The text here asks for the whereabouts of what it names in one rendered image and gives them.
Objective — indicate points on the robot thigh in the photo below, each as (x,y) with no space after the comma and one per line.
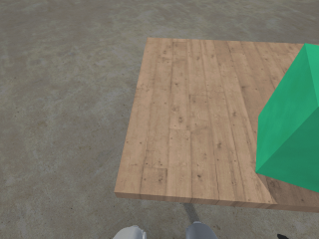
(199,231)
(131,233)

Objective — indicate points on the table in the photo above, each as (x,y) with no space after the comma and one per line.
(192,133)

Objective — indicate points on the carton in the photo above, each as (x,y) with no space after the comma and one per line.
(288,126)

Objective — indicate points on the robot right thigh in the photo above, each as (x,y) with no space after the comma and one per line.
(199,231)

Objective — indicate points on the robot left thigh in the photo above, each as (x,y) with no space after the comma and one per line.
(131,233)

